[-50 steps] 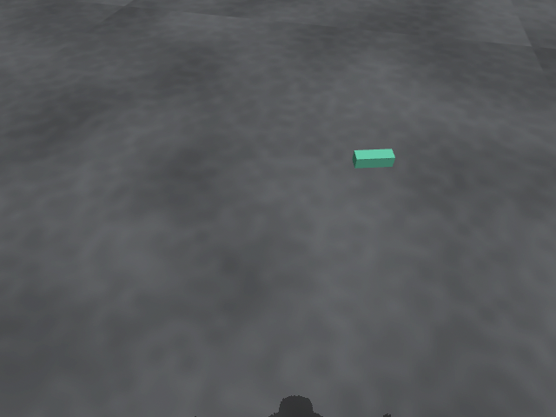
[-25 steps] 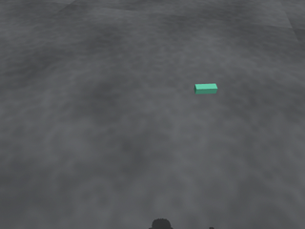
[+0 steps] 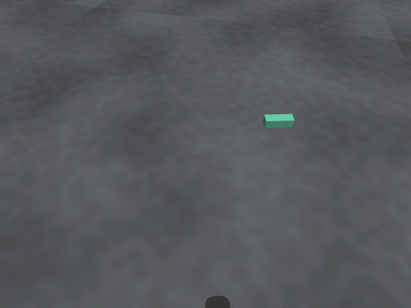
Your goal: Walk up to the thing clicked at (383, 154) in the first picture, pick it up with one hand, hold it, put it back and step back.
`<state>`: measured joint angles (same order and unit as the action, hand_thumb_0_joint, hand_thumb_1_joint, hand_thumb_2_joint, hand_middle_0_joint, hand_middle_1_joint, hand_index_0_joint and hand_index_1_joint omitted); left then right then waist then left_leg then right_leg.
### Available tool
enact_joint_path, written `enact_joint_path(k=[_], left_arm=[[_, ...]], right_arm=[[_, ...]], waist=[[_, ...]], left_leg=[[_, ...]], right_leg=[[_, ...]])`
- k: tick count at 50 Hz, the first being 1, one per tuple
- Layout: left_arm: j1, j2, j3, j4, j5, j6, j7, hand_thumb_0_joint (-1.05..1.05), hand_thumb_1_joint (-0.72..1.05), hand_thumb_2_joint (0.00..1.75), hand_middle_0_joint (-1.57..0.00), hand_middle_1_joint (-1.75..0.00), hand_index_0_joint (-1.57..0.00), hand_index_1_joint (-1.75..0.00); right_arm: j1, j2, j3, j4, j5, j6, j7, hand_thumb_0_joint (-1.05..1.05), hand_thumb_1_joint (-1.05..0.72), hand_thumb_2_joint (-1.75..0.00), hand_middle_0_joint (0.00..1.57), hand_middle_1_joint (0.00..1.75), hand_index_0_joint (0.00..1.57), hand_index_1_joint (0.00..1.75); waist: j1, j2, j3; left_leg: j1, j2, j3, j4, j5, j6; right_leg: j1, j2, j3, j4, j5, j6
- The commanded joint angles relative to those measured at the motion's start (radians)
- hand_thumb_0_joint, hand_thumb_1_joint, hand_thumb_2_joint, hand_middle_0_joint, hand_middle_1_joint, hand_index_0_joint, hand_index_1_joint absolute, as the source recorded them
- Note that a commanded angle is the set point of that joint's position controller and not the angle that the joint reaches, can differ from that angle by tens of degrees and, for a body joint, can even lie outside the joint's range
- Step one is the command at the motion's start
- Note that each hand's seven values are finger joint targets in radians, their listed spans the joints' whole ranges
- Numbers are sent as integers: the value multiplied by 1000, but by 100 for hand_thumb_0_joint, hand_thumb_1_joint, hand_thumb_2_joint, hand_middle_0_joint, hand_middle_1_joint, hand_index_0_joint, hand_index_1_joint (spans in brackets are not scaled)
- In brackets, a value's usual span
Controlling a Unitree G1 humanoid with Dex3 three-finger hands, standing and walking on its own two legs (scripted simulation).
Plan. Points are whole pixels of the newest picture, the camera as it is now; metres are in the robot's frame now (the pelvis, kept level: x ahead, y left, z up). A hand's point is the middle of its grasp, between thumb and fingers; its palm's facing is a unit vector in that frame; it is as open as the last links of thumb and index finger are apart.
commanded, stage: stand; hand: left
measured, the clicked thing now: (278, 120) +1.41 -0.52 -0.75
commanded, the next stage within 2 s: walk up in 0.12 s
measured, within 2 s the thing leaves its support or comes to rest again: neither
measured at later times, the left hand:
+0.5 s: hand (133, 284) +0.20 +0.19 -0.15, palm faces -0.07 -0.92 -0.38, open 7.4 cm
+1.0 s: hand (190, 235) +0.33 +0.06 -0.19, palm faces -0.06 -0.96 -0.27, open 7.4 cm
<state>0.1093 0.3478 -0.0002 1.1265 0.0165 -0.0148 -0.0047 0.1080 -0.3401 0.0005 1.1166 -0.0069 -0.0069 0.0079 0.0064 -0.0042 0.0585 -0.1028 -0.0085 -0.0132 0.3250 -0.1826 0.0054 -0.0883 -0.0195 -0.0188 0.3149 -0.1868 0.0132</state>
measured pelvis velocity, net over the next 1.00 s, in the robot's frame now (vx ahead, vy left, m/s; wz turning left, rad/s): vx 0.29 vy -0.20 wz -0.03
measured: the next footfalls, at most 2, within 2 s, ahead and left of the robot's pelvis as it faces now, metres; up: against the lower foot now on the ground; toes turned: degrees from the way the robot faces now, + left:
right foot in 0.48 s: +0.22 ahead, -0.28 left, +0.00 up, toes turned -6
left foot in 0.92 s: +0.39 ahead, -0.09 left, +0.00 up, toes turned +5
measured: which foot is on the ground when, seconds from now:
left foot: down 0.00-0.52, up 0.54-0.90, down 0.92-1.00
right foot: down 0.00-0.14, up 0.16-0.46, down 0.48-0.94, up 0.96-1.00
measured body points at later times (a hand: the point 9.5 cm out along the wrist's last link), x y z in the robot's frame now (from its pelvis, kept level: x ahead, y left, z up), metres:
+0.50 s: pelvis +0.09 -0.11 -0.03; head +0.08 -0.11 +0.42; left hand +0.20 +0.24 -0.13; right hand +0.07 -0.48 -0.13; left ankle +0.00 +0.11 -0.75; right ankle +0.18 -0.27 -0.75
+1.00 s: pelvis +0.29 -0.20 -0.03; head +0.30 -0.17 +0.42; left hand +0.33 +0.11 -0.17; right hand +0.34 -0.54 -0.11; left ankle +0.35 -0.09 -0.75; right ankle +0.20 -0.29 -0.70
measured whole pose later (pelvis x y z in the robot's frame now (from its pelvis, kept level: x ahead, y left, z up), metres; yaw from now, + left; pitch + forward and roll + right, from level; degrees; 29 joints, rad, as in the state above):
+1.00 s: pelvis +0.29 -0.20 -0.03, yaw -2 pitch -3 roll +1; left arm 0.32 0.42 0.09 0.87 0.05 0.02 -0.10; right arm 0.31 -0.41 -0.08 0.88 -0.02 -0.12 0.00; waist 0.02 -0.10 0.07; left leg -0.36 0.03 0.11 0.67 -0.26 0.04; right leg -0.28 0.04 0.00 1.00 -0.48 -0.06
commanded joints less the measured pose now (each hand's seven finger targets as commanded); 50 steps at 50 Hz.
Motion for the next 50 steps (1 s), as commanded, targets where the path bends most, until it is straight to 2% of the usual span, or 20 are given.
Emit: enact_joint_path(k=[1,5,6,9,14,19,24,25,26,27,28,31,33,37,41,44,45,47,48,50], left_arm=[[-37,209,40,-61,-2,-17,16,0,90,90,-20,-30,-20,-30],[-26,204,39,-59,-5,-16,14,0,90,90,-20,-30,-20,-30],[-29,324,137,-157,40,-9,-36,0,90,90,-20,-30,-20,-30],[-152,273,139,-234,64,20,-76,0,90,90,-20,-30,-20,-30],[-24,264,159,-244,36,27,-121,0,90,90,-20,-30,-20,-30],[-120,262,155,-294,30,22,-143,0,90,90,-20,-30,-20,-30],[168,300,185,-193,27,4,-124,0,90,90,-20,-30,-20,-30],[332,361,215,-154,32,-4,-106,0,90,90,-20,-30,-20,-30],[413,442,236,-153,42,-9,-90,0,90,90,-20,-30,-20,-30],[283,474,227,-211,28,-7,-88,0,90,90,-20,-30,-20,-30],[134,475,220,-267,16,-6,-86,0,90,90,-20,-30,-20,-30],[37,370,189,-300,6,-21,-72,0,90,90,-20,-30,-20,-30],[55,331,177,-305,9,-28,-72,0,90,90,-20,-30,-20,-30],[84,308,167,-347,15,-35,-78,0,90,90,-20,-30,-20,-30],[102,310,161,-380,19,-29,-86,0,90,90,-20,-30,-20,-30],[59,275,143,-410,16,-22,-90,0,90,90,-20,-30,-20,-30],[115,224,129,-411,15,-21,-92,0,90,90,-20,-30,-20,-30],[227,213,125,-403,21,-9,-89,0,90,90,-20,-30,-20,-30],[215,331,151,-387,31,4,-85,0,90,90,-20,-30,-20,-30],[144,331,153,-380,22,-5,-80,0,90,90,-20,-30,-20,-30]], right_arm=[[-35,-215,-38,-57,-2,-24,-18,0,-90,-90,20,30,20,30],[-35,-219,-38,-55,-2,-25,-18,0,-90,-90,20,30,20,30],[143,-354,-116,-79,-7,-56,-16,0,-90,-90,20,30,20,30],[219,-441,-169,-78,-18,-84,-27,0,-90,-90,20,30,20,30],[90,-375,-161,-173,-30,-109,-25,0,-90,-90,20,30,20,30],[124,-399,-168,-190,-34,-117,-20,0,-90,-90,20,30,20,30],[44,-362,-154,-211,-36,-99,-27,0,-90,-90,20,30,20,30],[74,-297,-131,-210,-42,-94,-34,0,-90,-90,20,30,20,30],[108,-209,-95,-238,-26,-96,-30,0,-90,-90,20,30,20,30],[146,-277,-114,-245,-4,-89,-35,0,-90,-90,20,30,20,30],[158,-341,-129,-225,-13,-88,-35,0,-90,-90,20,30,20,30],[233,-347,-130,-160,19,-83,-17,0,-90,-90,20,30,20,30],[277,-323,-125,-158,9,-81,-6,0,-90,-90,20,30,20,30],[196,-302,-121,-221,-3,-86,9,0,-90,-90,20,30,20,30],[167,-290,-127,-262,-3,-108,6,0,-90,-90,20,30,20,30],[373,-303,-151,-211,-11,-122,-18,0,-90,-90,20,30,20,30],[455,-343,-166,-199,-17,-128,-31,0,-90,-90,20,30,20,30],[437,-461,-190,-272,-24,-133,-52,0,-90,-90,20,30,20,30],[349,-454,-187,-292,9,-129,-51,0,-90,-90,20,30,20,30],[297,-389,-161,-304,7,-132,-50,0,-90,-90,20,30,20,30]], waist=[[-7,8,-69],[-4,17,-75],[-49,-79,-163],[-101,57,17],[-1,125,-6],[-36,187,74],[117,49,-59],[205,-174,-127],[228,-448,-87],[146,-404,-66],[79,-287,8],[-3,-176,44],[-1,-170,14],[25,-141,57],[34,-65,33],[-85,36,-72],[-119,153,-137],[-75,244,-159],[-64,131,-112],[-49,24,-23]], left_leg=[[-21,130,-96,-53,122,21],[-16,130,-97,-53,123,20],[88,161,-183,-6,-325,110],[164,415,-519,-171,-593,229],[48,307,-281,-155,-398,181],[-96,264,-148,-149,-345,172],[-343,186,37,258,-177,108],[-465,111,93,595,-191,79],[-661,-45,64,873,-462,52],[-646,-44,-21,982,-422,41],[-589,30,-52,998,-361,46],[-454,110,-68,862,-193,57],[-423,100,-22,781,-141,44],[-457,117,22,532,-162,6],[-308,107,46,337,-62,10],[88,41,113,222,83,30],[237,71,50,166,-15,54],[289,465,-690,-72,-486,193],[212,515,-734,-95,-566,272],[97,434,-509,-72,-307,247]], right_leg=[[11,-117,87,-52,111,-35],[11,-118,88,-48,112,-36],[-110,-46,52,108,-313,-63],[-657,-51,149,592,-280,-38],[-546,-97,168,613,-159,-21],[-424,-114,87,401,-114,-6],[102,-29,-59,287,-68,-25],[254,-22,-12,248,-179,-43],[243,-195,343,22,-523,-88],[105,-332,685,-228,-774,-160],[-54,-379,748,-254,-821,-221],[-198,-219,365,-129,-525,-150],[-177,-177,260,-102,-411,-171],[-152,-209,225,-134,-329,-248],[-170,-219,189,-76,-235,-244],[-323,-139,67,198,-60,-193],[-388,-60,-9,436,25,-159],[-652,85,71,812,-344,-70],[-650,5,153,872,-322,-73],[-644,-33,188,886,-223,-47]])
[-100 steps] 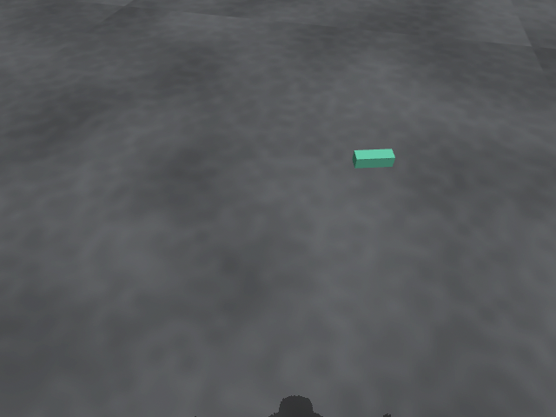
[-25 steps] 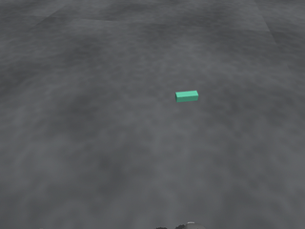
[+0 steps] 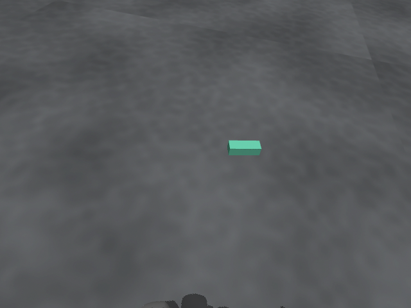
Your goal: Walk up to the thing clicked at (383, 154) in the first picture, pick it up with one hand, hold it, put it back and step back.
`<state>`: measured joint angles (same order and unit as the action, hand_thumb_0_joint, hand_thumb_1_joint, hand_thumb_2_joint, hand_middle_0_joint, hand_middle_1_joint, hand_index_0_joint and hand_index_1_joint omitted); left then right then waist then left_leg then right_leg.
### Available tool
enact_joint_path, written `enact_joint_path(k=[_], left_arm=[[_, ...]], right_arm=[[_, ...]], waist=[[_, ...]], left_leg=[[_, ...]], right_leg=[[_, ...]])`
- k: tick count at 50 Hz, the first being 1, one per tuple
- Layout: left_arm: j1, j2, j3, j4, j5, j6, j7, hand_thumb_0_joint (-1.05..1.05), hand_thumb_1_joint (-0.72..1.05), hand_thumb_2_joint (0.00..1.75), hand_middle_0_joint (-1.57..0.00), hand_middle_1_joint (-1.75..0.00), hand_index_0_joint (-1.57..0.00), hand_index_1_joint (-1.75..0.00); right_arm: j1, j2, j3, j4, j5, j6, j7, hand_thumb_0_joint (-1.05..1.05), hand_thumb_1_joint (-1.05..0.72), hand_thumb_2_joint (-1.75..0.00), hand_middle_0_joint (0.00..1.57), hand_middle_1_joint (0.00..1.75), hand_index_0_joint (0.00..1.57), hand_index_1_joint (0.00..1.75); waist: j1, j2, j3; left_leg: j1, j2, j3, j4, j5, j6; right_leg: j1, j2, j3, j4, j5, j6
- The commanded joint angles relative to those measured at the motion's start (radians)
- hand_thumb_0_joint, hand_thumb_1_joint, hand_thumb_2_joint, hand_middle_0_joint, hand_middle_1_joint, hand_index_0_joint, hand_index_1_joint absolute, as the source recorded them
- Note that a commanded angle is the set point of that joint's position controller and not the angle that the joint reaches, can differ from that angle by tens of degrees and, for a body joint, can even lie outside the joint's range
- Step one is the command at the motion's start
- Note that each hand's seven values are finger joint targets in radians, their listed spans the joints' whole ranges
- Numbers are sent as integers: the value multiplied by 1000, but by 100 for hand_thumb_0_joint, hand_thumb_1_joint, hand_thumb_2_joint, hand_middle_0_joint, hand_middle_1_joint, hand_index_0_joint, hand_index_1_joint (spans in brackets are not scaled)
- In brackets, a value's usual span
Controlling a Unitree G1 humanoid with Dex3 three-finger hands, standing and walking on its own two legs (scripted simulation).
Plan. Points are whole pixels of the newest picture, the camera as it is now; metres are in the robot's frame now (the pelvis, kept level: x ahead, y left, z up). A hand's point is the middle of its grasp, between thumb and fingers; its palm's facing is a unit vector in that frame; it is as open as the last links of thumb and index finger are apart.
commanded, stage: walk up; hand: left
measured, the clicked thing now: (244, 147) +1.13 -0.29 -0.72
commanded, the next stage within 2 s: none
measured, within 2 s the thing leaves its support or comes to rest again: neither
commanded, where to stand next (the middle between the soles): +0.77 -0.53 m, yaw +4 degrees
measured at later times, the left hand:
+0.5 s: hand (169, 230) +0.30 +0.10 -0.10, palm faces -0.01 -0.93 -0.37, open 7.4 cm
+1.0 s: hand (208, 190) +0.44 +0.00 -0.15, palm faces -0.07 -0.96 -0.28, open 7.4 cm
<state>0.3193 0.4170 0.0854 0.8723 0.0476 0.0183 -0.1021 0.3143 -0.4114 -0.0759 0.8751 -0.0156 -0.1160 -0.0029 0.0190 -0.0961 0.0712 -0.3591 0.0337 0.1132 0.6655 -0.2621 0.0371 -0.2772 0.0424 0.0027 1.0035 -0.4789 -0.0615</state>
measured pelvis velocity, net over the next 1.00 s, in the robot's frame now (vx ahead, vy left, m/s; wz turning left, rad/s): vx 0.38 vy -0.26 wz -0.02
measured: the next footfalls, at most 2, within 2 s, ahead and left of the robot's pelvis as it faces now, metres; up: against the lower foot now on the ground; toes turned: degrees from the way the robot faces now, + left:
right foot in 0.32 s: +0.29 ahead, -0.28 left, +0.00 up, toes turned -5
left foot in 0.80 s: +0.47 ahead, -0.13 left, +0.00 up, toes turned +6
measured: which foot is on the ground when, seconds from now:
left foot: down 0.00-0.36, up 0.38-0.78, down 0.80-1.00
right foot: up 0.00-0.30, down 0.32-0.82, up 0.84-1.00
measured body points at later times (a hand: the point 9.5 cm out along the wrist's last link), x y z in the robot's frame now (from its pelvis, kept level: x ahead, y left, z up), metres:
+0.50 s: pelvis +0.20 -0.17 +0.01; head +0.21 -0.20 +0.46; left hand +0.30 +0.15 -0.08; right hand +0.25 -0.51 -0.11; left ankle +0.18 +0.00 -0.63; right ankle +0.25 -0.27 -0.72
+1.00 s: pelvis +0.38 -0.26 +0.01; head +0.39 -0.22 +0.45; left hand +0.45 +0.05 -0.13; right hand +0.44 -0.60 -0.06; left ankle +0.43 -0.13 -0.72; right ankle +0.39 -0.41 -0.64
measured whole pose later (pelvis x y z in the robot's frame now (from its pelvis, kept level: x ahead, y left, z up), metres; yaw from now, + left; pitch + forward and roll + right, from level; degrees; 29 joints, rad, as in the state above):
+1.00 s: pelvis +0.38 -0.26 +0.01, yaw -1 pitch -4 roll +1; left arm 0.32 0.44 0.08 0.80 0.03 0.03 -0.09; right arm 0.32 -0.39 -0.04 0.82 0.01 -0.11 -0.03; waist 0.01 -0.12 0.10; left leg -0.26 0.05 0.11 0.60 -0.26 0.01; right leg -0.49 -0.01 0.08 1.18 -0.39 0.00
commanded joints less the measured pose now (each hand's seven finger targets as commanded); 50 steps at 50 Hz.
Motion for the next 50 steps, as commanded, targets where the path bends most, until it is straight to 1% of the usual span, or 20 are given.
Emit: enact_joint_path(k=[1,5,11,14,16,17,18,19,21,24,31,35,37,39,40,41,42,43,46,50], left_arm=[[-65,245,70,-113,-14,-40,16,0,90,90,-20,-30,-20,-30],[-56,195,62,-116,-23,-24,-6,0,90,90,-20,-30,-20,-30],[-191,181,67,-148,-30,-19,-40,0,90,90,-20,-30,-20,-30],[-138,193,78,-104,-30,-17,-39,0,90,90,-20,-30,-20,-30],[-13,245,105,-55,-26,-24,-28,0,90,90,-20,-30,-20,-30],[108,307,134,-26,-15,-34,-11,0,90,90,-20,-30,-20,-30],[111,394,144,-54,-14,-45,5,0,90,90,-20,-30,-20,-30],[56,406,140,-70,-33,-43,12,0,90,90,-20,-30,-20,-30],[-32,339,120,-106,-46,-39,27,0,90,90,-20,-30,-20,-30],[-116,263,91,-121,-30,-57,34,0,90,90,-20,-30,-20,-30],[-9,220,75,-162,-13,-74,28,0,90,90,-20,-30,-20,-30],[32,211,64,-171,-14,-59,31,0,90,90,-20,-30,-20,-30],[12,218,61,-184,-15,-52,31,0,90,90,-20,-30,-20,-30],[-6,208,50,-206,-20,-51,33,0,90,90,-20,-30,-20,-30],[4,168,40,-218,-20,-54,35,0,90,90,-20,-30,-20,-30],[60,114,29,-221,-25,-51,38,0,90,90,-20,-30,-20,-30],[60,212,53,-199,-14,-30,43,0,90,90,-20,-30,-20,-30],[48,278,64,-190,-4,-21,45,0,90,90,-20,-30,-20,-30],[21,234,66,-163,-16,-22,36,0,90,90,-20,-30,-20,-30],[64,181,61,-141,-25,-4,6,0,90,90,-20,-30,-20,-30]], right_arm=[[91,-297,-70,-66,11,-28,-39,0,-90,-90,20,30,20,30],[70,-311,-66,-62,13,-42,-30,0,-90,-90,20,30,20,30],[27,-363,-73,-74,7,-39,-22,0,-90,-90,20,30,20,30],[-14,-363,-73,-70,5,-23,-27,0,-90,-90,20,30,20,30],[-5,-316,-60,-68,1,-10,-33,0,-90,-90,20,30,20,30],[62,-240,-34,-64,4,-4,-35,0,-90,-90,20,30,20,30],[91,-180,-4,-99,23,-5,-36,0,-90,-90,20,30,20,30],[50,-268,-29,-91,14,5,-46,0,-90,-90,20,30,20,30],[10,-285,-34,-47,31,9,-41,0,-90,-90,20,30,20,30],[121,-254,-30,10,31,21,-20,0,-90,-90,20,30,20,30],[-4,-226,-22,-36,10,16,-4,0,-90,-90,20,30,20,30],[-41,-202,-21,-63,15,5,-12,0,-90,-90,20,30,20,30],[11,-191,-24,-56,20,3,-18,0,-90,-90,20,30,20,30],[162,-218,-41,-25,17,-2,-35,0,-90,-90,20,30,20,30],[265,-272,-61,-10,6,-4,-47,0,-90,-90,20,30,20,30],[304,-350,-86,-29,-10,-2,-59,0,-90,-90,20,30,20,30],[248,-370,-94,-63,14,1,-68,0,-90,-90,20,30,20,30],[204,-382,-100,-66,37,3,-69,0,-90,-90,20,30,20,30],[87,-284,-55,-90,25,-8,-66,0,-90,-90,20,30,20,30],[21,-307,-52,-91,14,-24,-47,0,-90,-90,20,30,20,30]], waist=[[-50,109,-11],[-17,213,19],[-26,292,-17],[17,265,-59],[89,103,-125],[150,-137,-174],[130,-359,-148],[111,-264,-122],[71,-115,-50],[-5,-128,-9],[61,-20,17],[69,22,-7],[31,40,-33],[-58,100,-97],[-114,186,-157],[-114,357,-222],[-102,176,-197],[-97,153,-150],[-39,92,-23],[18,245,37]], left_leg=[[285,342,-505,-388,-56,183],[183,281,-223,-341,241,170],[89,243,-90,-321,187,125],[24,248,-74,-242,98,108],[-48,184,-11,60,129,71],[-178,98,19,387,66,35],[-420,-37,-2,554,-273,1],[-417,14,-75,648,-294,8],[-344,85,-168,633,-149,16],[-219,98,-120,483,-21,8],[-263,73,-86,164,-11,-37],[-157,38,-45,14,58,-19],[-14,2,-11,-43,80,-2],[303,-34,-4,-132,143,34],[478,88,-172,-175,76,87],[641,376,-619,-238,-16,206],[554,481,-823,-349,-213,276],[488,516,-837,-369,-238,315],[228,337,-431,-354,93,196],[52,260,-187,-350,133,170]], right_leg=[[-406,-105,172,177,96,37],[-332,-142,124,31,162,68],[-128,-166,13,-300,296,46],[32,-127,-71,-323,314,34],[236,-73,-93,-387,234,17],[373,-127,44,-494,44,-15],[400,-356,494,-704,-73,-92],[339,-424,641,-772,-117,-181],[129,-356,454,-776,-91,-130],[-7,-227,208,-741,42,-67],[101,-272,169,-770,198,-130],[161,-262,120,-664,493,-91],[114,-249,84,-592,589,-78],[-38,-183,15,-366,681,-32],[-171,-123,-20,-149,588,9],[-422,-14,-46,109,31,71],[-462,-24,71,205,-83,73],[-469,-71,127,287,-55,61],[-360,-102,172,239,71,56],[-269,-141,95,87,163,68]])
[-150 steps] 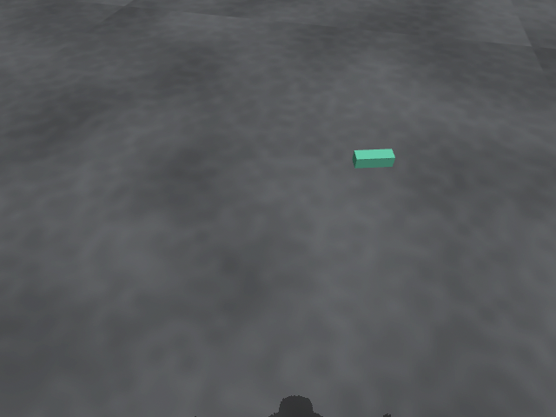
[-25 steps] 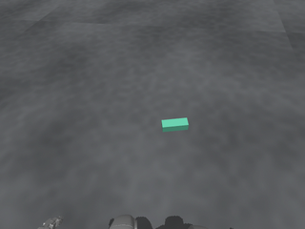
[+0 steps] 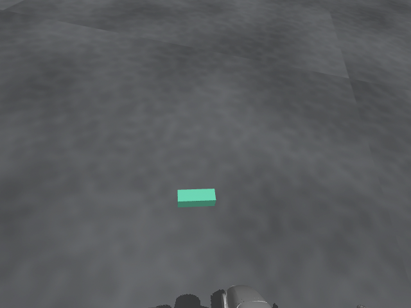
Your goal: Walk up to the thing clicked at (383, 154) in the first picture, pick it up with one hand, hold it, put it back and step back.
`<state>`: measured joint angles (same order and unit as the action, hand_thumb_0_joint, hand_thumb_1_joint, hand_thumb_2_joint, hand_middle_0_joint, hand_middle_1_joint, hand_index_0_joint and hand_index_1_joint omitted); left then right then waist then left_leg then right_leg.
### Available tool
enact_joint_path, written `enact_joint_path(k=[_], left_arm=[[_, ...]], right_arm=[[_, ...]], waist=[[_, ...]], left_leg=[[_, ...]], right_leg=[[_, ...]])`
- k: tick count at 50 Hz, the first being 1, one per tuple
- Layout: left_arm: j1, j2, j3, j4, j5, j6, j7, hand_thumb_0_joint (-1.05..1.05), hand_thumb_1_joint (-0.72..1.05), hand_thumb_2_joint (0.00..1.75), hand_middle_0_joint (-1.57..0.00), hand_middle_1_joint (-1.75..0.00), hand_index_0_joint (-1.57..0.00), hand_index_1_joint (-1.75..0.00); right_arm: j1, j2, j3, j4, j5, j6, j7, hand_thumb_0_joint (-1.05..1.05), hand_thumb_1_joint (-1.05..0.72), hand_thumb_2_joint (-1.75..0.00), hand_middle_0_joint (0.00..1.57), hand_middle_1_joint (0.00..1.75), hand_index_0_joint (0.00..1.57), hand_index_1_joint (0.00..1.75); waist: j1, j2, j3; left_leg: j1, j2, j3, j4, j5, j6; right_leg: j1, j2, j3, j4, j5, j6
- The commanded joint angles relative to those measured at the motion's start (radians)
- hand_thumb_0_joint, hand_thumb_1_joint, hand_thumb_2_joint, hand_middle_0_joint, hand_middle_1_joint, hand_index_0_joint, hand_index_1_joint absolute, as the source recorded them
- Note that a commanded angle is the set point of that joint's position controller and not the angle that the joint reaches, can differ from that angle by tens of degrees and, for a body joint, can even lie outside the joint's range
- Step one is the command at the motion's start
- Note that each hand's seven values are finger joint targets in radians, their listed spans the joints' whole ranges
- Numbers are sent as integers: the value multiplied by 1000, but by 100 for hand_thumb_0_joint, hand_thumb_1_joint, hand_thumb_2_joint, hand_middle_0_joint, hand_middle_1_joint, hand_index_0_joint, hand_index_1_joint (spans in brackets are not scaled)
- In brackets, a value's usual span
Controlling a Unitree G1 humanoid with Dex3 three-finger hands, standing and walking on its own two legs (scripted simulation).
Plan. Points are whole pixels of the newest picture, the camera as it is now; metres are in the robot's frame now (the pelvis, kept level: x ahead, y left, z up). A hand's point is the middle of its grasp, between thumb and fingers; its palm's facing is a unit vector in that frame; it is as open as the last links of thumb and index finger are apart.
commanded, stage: walk up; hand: left
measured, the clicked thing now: (196, 197) +0.75 -0.01 -0.73
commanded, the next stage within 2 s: none
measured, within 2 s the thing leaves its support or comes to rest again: neither
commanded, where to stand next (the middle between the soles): +0.40 -0.26 m, yaw +5 degrees
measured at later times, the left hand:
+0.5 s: hand (153, 300) +0.16 +0.11 -0.13, palm faces +0.02 -0.92 -0.39, open 7.4 cm
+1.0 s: hand (205, 227) +0.33 +0.00 -0.14, palm faces +0.01 -0.91 -0.41, open 7.4 cm
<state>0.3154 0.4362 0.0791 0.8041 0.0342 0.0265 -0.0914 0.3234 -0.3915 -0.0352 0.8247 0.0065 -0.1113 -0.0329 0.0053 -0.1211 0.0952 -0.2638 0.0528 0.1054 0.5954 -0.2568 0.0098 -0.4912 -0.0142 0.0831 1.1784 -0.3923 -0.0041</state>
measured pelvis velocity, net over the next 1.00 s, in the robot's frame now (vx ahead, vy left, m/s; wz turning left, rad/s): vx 0.27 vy -0.30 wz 0.05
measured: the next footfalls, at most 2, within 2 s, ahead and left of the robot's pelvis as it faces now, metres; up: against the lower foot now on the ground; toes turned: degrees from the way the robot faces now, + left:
right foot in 0.22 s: +0.19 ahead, -0.27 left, +0.00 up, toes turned -5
left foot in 0.62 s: +0.31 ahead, -0.09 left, +0.00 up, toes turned +7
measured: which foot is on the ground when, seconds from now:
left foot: down 0.00-0.24, up 0.26-0.60, down 0.62-1.00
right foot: up 0.00-0.20, down 0.22-0.64, up 0.66-0.98, down 1.00-1.00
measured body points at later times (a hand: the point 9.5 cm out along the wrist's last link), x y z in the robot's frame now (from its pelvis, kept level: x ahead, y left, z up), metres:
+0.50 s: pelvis +0.14 -0.17 +0.00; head +0.17 -0.17 +0.45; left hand +0.16 +0.16 -0.10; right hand +0.23 -0.49 -0.11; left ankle +0.21 -0.05 -0.68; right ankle +0.15 -0.26 -0.73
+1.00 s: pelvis +0.27 -0.30 -0.02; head +0.27 -0.30 +0.43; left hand +0.33 +0.05 -0.11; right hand +0.32 -0.65 -0.11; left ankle +0.27 -0.10 -0.72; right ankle +0.35 -0.46 -0.73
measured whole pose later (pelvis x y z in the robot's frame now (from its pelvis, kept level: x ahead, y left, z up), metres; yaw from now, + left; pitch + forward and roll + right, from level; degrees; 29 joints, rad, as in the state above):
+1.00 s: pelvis +0.27 -0.30 -0.02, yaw +3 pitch -3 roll +1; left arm 0.29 0.47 0.10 0.86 0.02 -0.02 -0.07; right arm 0.35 -0.48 -0.07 0.88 -0.03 -0.04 0.01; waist -0.02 -0.02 0.06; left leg -0.31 0.15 -0.01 0.75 -0.41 0.03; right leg -0.40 -0.10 0.00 0.71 -0.25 0.03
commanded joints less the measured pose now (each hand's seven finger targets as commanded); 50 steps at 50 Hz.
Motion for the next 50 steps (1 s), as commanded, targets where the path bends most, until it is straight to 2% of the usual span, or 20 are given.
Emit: enact_joint_path(k=[1,8,11,12,13,14,15,18,26,29,30,31,32,34,37,39,44,48,49,50], left_arm=[[38,154,67,-77,-13,-10,-13,0,90,90,-20,-30,-20,-30],[-24,179,89,-51,-9,-8,-37,0,90,90,-20,-30,-20,-30],[106,239,116,15,3,-28,-19,0,90,90,-20,-30,-20,-30],[179,311,140,23,19,-39,-4,0,90,90,-20,-30,-20,-30],[163,374,138,-11,12,-53,11,0,90,90,-20,-30,-20,-30],[84,392,134,-31,-2,-53,16,0,90,90,-20,-30,-20,-30],[32,373,128,-54,-10,-49,21,0,90,90,-20,-30,-20,-30],[-25,266,93,-54,-11,-64,39,0,90,90,-20,-30,-20,-30],[12,226,60,-105,-5,-73,40,0,90,90,-20,-30,-20,-30],[-48,214,47,-126,-14,-59,36,0,90,90,-20,-30,-20,-30],[-30,174,30,-136,-17,-62,34,0,90,90,-20,-30,-20,-30],[15,116,17,-137,-20,-62,32,0,90,90,-20,-30,-20,-30],[63,114,21,-125,-14,-49,31,0,90,90,-20,-30,-20,-30],[55,263,58,-98,1,-22,37,0,90,90,-20,-30,-20,-30],[48,232,70,-61,4,-24,28,0,90,90,-20,-30,-20,-30],[77,207,67,-47,-1,-22,15,0,90,90,-20,-30,-20,-30],[29,165,62,-29,-22,-29,-5,0,90,90,-20,-30,-20,-30],[167,186,72,83,-20,-58,43,0,90,90,-20,-30,-20,-30],[197,206,77,94,-15,-68,60,0,90,90,-20,-30,-20,-30],[229,290,94,84,2,-82,75,0,90,90,-20,-30,-20,-30]], right_arm=[[9,-336,-96,-43,-14,-31,-13,0,-90,-90,20,30,20,30],[-68,-405,-120,-32,-24,-16,-1,0,-90,-90,20,30,20,30],[-19,-310,-92,-14,-33,11,-5,0,-90,-90,20,30,20,30],[13,-232,-66,-21,-30,17,-4,0,-90,-90,20,30,20,30],[-27,-201,-46,-59,-7,16,-8,0,-90,-90,20,30,20,30],[-54,-270,-70,-51,-16,21,-19,0,-90,-90,20,30,20,30],[-47,-298,-78,-27,-11,17,-20,0,-90,-90,20,30,20,30],[73,-274,-69,49,7,8,-1,0,-90,-90,20,30,20,30],[9,-224,-63,9,-9,1,20,0,-90,-90,20,30,20,30],[131,-211,-75,44,-8,-11,11,0,-90,-90,20,30,20,30],[213,-250,-91,62,-15,-14,-2,0,-90,-90,20,30,20,30],[256,-325,-114,55,-30,-16,-13,0,-90,-90,20,30,20,30],[225,-373,-123,15,-35,-15,-25,0,-90,-90,20,30,20,30],[118,-394,-133,-14,3,-5,-26,0,-90,-90,20,30,20,30],[53,-308,-100,-23,-5,-10,-17,0,-90,-90,20,30,20,30],[35,-323,-98,-15,-9,-16,-5,0,-90,-90,20,30,20,30],[-63,-351,-104,-42,-31,-4,22,0,-90,-90,20,30,20,30],[-120,-273,-79,-50,-36,49,32,0,-90,-90,20,30,20,30],[-65,-199,-58,-39,-37,64,29,0,-90,-90,20,30,20,30],[-36,-123,-35,-50,-28,70,26,0,-90,-90,20,30,20,30]], waist=[[23,286,21],[43,340,-53],[101,67,-121],[146,-191,-115],[150,-319,-65],[119,-218,-16],[91,-178,10],[28,-127,-22],[55,-20,-69],[-41,66,-109],[-83,142,-166],[-99,307,-208],[-59,327,-173],[-44,195,-65],[-4,148,13],[7,236,27],[15,417,24],[85,241,-61],[104,61,-94],[122,-191,-73]], left_leg=[[-60,222,-150,-288,92,193],[-167,229,-129,-246,-299,152],[-233,134,-34,138,-318,103],[-385,43,33,462,-266,72],[-586,-82,-23,623,-328,30],[-547,-2,-119,682,-313,34],[-500,45,-145,659,-268,35],[-383,50,-133,540,-161,42],[-214,7,-44,157,-68,19],[113,-52,9,-74,140,37],[284,-30,-47,-109,148,59],[415,143,-334,-178,-15,122],[402,358,-723,-287,-188,203],[224,462,-808,-356,-437,325],[49,285,-450,-323,-213,219],[-57,230,-308,-314,-181,199],[-223,165,-183,-313,-349,176],[-377,72,-97,7,-391,122],[-398,20,-40,214,-395,100],[-463,-64,-14,488,-360,62]], right_leg=[[-46,-94,-11,-159,95,13],[211,-93,-130,-453,147,-10],[413,-25,-155,-559,39,-14],[502,-118,60,-740,-210,-61],[468,-314,475,-946,-239,-156],[371,-373,556,-990,-259,-223],[283,-370,517,-989,-271,-250],[278,-241,186,-821,82,-215],[283,-267,100,-808,262,-238],[148,-192,-36,-614,350,-167],[76,-136,-84,-450,387,-123],[-83,-45,-135,-222,212,-71],[-249,19,-88,-90,-110,-28],[-263,-78,20,45,-134,-13],[-161,-103,38,-68,-13,-5],[-77,-109,-14,-135,61,5],[119,-96,-96,-403,99,5],[423,10,-188,-517,155,31],[467,0,-156,-615,85,32],[399,-195,173,-814,-181,-12]])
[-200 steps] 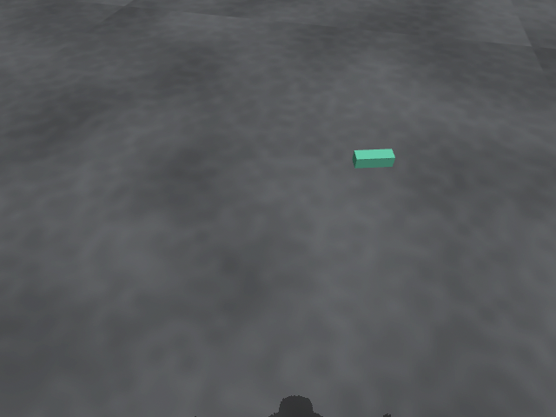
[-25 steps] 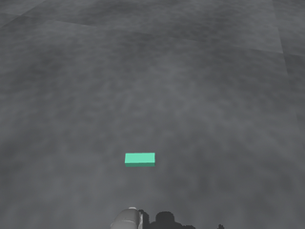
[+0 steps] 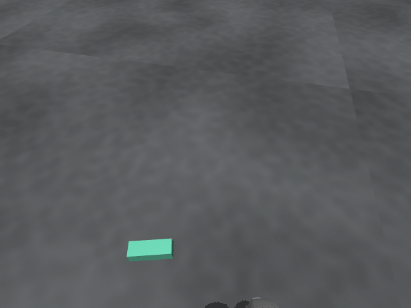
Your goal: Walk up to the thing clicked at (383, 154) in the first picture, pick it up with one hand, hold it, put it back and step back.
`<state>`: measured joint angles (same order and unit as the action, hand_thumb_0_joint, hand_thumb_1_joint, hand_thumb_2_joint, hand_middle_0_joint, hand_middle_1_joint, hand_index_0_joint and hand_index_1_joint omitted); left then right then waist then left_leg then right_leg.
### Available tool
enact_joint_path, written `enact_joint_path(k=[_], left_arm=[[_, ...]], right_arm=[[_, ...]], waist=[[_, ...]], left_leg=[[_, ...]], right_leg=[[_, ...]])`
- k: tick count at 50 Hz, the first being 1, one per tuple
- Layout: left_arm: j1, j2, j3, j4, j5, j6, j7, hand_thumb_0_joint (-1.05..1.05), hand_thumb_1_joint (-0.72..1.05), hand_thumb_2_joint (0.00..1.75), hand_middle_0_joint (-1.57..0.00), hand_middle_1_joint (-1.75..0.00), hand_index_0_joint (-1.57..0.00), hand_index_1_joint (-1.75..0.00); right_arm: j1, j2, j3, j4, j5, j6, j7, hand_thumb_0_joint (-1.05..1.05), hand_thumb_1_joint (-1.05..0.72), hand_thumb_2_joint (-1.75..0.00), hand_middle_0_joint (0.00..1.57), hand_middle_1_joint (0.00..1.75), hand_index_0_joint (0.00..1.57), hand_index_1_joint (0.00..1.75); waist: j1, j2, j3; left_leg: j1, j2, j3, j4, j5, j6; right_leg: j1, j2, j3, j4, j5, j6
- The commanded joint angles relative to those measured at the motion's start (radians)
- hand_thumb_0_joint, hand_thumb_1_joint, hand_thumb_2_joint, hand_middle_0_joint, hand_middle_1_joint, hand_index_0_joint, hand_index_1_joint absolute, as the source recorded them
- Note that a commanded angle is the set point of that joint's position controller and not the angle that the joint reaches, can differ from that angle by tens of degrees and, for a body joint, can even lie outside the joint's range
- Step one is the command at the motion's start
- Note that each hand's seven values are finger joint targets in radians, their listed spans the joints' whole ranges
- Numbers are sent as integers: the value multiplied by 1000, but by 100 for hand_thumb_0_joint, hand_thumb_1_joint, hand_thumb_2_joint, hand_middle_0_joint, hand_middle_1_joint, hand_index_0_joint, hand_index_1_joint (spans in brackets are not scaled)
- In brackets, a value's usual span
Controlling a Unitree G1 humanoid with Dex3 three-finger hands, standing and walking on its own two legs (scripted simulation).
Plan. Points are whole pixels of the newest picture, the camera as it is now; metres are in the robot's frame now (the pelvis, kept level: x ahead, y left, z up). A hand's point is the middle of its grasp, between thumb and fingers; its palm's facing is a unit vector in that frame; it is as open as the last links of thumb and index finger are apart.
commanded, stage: walk up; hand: left
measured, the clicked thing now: (150, 249) +0.50 +0.27 -0.71
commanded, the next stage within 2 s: none
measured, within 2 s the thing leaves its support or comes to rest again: neither
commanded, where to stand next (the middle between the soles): +0.13 +0.03 m, yaw +3 degrees
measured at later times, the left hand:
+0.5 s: hand out of the picture +0.02 +0.30 -0.13, palm faces +0.07 -0.86 -0.50, open 7.4 cm
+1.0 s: hand out of the picture +0.06 +0.30 -0.14, palm faces +0.05 -0.92 -0.38, open 7.4 cm
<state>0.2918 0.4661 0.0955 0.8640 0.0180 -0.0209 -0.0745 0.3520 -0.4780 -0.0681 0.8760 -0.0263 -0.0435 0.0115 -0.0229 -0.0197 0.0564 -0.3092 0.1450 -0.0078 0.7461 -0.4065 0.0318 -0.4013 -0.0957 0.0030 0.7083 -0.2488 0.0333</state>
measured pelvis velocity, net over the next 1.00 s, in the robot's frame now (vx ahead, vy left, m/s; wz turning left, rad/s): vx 0.04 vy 0.03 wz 0.09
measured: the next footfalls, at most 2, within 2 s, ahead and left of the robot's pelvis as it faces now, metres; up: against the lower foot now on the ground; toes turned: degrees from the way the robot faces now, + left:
left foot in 0.50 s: +0.08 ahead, +0.14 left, +0.00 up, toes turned +8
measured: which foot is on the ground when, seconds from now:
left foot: down 0.00-0.00, up 0.02-0.48, down 0.50-1.00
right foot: down 0.00-1.00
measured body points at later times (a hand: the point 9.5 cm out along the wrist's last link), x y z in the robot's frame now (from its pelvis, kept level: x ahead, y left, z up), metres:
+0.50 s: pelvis +0.02 -0.01 +0.00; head +0.08 -0.02 +0.44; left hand +0.02 +0.34 -0.09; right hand +0.19 -0.32 -0.12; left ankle +0.04 +0.14 -0.71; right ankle +0.08 -0.16 -0.71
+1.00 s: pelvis +0.04 +0.03 +0.01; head +0.05 +0.03 +0.46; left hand +0.06 +0.35 -0.11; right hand +0.14 -0.27 -0.11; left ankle +0.04 +0.14 -0.71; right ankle +0.09 -0.10 -0.71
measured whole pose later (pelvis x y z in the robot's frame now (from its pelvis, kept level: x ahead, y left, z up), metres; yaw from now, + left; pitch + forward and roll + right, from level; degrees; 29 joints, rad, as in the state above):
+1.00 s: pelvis +0.04 +0.03 +0.01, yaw +5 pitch -2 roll -1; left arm 0.21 0.39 0.01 1.03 0.01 -0.04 -0.01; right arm 0.17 -0.37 -0.02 1.01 -0.01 0.00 0.03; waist 0.01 0.02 0.07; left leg -0.29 0.02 0.04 0.68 -0.35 0.02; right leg -0.31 -0.03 -0.02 0.64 -0.29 0.01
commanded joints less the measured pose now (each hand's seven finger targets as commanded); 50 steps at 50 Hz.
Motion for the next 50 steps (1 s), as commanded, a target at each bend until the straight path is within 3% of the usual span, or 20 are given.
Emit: enact_joint_path(k=[1,2,6,14,19,24,25,27,28,29,31,33,37,38,40,41,43,45,47,50], left_arm=[[149,297,64,-32,24,-48,68,0,90,90,-20,-30,-20,-30],[35,337,63,-60,12,-46,71,0,90,90,-20,-30,-20,-30],[5,245,33,-33,-9,-73,94,0,90,90,-20,-30,-20,-30],[107,254,39,-43,-8,-81,143,0,90,90,-20,-30,-20,-30],[94,267,42,-62,5,-75,147,0,90,90,-20,-30,-20,-30],[-15,255,21,-82,4,-46,131,0,90,90,-20,-30,-20,-30],[17,201,1,-74,5,-38,128,0,90,90,-20,-30,-20,-30],[39,113,-31,-75,-7,-28,131,0,90,90,-20,-30,-20,-30],[-22,193,-12,-57,0,-33,139,0,90,90,-20,-30,-20,-30],[-55,225,-7,-44,0,-41,135,0,90,90,-20,-30,-20,-30],[0,180,-8,4,-17,-44,117,0,90,90,-20,-30,-20,-30],[50,162,-6,39,-24,-44,110,0,90,90,-20,-30,-20,-30],[51,151,-3,77,-3,-50,108,0,90,90,-20,-30,-20,-30],[31,168,2,73,6,-52,109,0,90,90,-20,-30,-20,-30],[-37,245,8,59,9,-55,105,0,90,90,-20,-30,-20,-30],[-117,251,4,46,8,-49,99,0,90,90,-20,-30,-20,-30],[-164,180,-26,40,-1,-40,92,0,90,90,-20,-30,-20,-30],[-153,134,-40,58,-8,-40,87,0,90,90,-20,-30,-20,-30],[-97,136,-38,98,-12,-34,81,0,90,90,-20,-30,-20,-30],[-116,134,-37,117,-12,-42,81,0,90,90,-20,-30,-20,-30]], right_arm=[[-38,-53,0,-97,15,10,-23,0,-90,-90,20,30,20,30],[-20,-136,-30,-79,14,9,-34,0,-90,-90,20,30,20,30],[30,-157,-38,11,26,24,-24,0,-90,-90,20,30,20,30],[-127,-138,-56,-90,-14,78,12,0,-90,-90,20,30,20,30],[-169,-113,-57,-113,-1,75,21,0,-90,-90,20,30,20,30],[-82,-108,-69,-51,6,59,25,0,-90,-90,20,30,20,30],[-40,-146,-83,-27,-1,54,17,0,-90,-90,20,30,20,30],[-80,-260,-94,-76,-9,42,1,0,-90,-90,20,30,20,30],[-109,-307,-100,-61,13,47,8,0,-90,-90,20,30,20,30],[-163,-272,-89,-67,11,51,8,0,-90,-90,20,30,20,30],[-227,-182,-51,-76,3,39,-4,0,-90,-90,20,30,20,30],[-231,-196,-44,-59,11,25,-6,0,-90,-90,20,30,20,30],[-281,-154,-21,-62,19,34,-2,0,-90,-90,20,30,20,30],[-258,-120,-8,-54,23,34,-3,0,-90,-90,20,30,20,30],[-244,-97,-2,-26,25,34,-8,0,-90,-90,20,30,20,30],[-213,-123,-17,10,21,35,-14,0,-90,-90,20,30,20,30],[-175,-139,-20,44,20,20,-11,0,-90,-90,20,30,20,30],[-211,-151,-18,55,19,8,-7,0,-90,-90,20,30,20,30],[-265,-164,-9,51,13,7,-6,0,-90,-90,20,30,20,30],[-287,-132,10,75,17,6,-6,0,-90,-90,20,30,20,30]], waist=[[101,-245,21],[60,-217,33],[25,-138,-18],[74,-116,-42],[78,-162,-95],[-3,-129,-128],[-26,-2,-156],[-15,256,-112],[-38,246,-79],[-19,192,-8],[18,176,19],[38,236,-12],[66,158,-46],[67,97,-51],[45,-88,-31],[14,-111,6],[-26,-20,13],[5,35,-5],[49,38,-13],[52,32,-27]], left_leg=[[-437,-176,-66,438,-133,1],[-408,-114,-104,436,-103,-3],[-311,-84,-128,371,17,3],[-328,-112,-130,329,20,-21],[-253,-100,-50,209,-10,-22],[97,-163,73,-111,73,7],[228,-160,19,-183,52,32],[208,188,-523,-388,-84,184],[61,247,-582,-404,-181,278],[-39,207,-516,-392,-179,276],[-47,83,-285,-317,62,187],[-54,89,-256,-274,228,178],[-143,42,-161,-183,82,115],[-179,28,-146,-154,41,81],[-161,-112,-26,17,-107,14],[-45,-107,-4,57,-135,11],[75,-81,-53,-161,-56,30],[25,14,-225,-311,-79,82],[-47,76,-269,-389,-231,107],[-75,10,-156,-349,-40,50]], right_leg=[[169,-281,579,-481,-356,-134],[131,-347,645,-501,-338,-230],[180,-199,279,-319,74,-161],[255,-268,177,-214,573,-247],[259,-272,133,-166,558,-257],[7,-179,18,-27,129,-200],[-90,-129,-30,132,14,-149],[-350,28,-87,359,-353,-50],[-253,-6,-10,350,-404,-61],[-208,-16,1,335,-382,-58],[-149,-6,7,242,-261,-57],[-53,13,-29,160,-183,-52],[191,81,-55,-120,-57,-69],[241,55,6,-174,-50,-82],[105,-185,393,-345,-302,-205],[-32,-230,416,-366,-384,-242],[-100,-114,219,-299,-315,-153],[-23,23,71,-157,-150,-81],[73,61,21,-125,-153,-68],[202,22,77,-210,-37,-85]])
